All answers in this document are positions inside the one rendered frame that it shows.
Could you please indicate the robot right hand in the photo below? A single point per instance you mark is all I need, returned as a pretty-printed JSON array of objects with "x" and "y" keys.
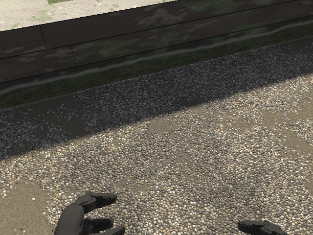
[{"x": 260, "y": 228}]

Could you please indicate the robot left hand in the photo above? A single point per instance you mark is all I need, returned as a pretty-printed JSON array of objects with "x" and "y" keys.
[{"x": 72, "y": 222}]

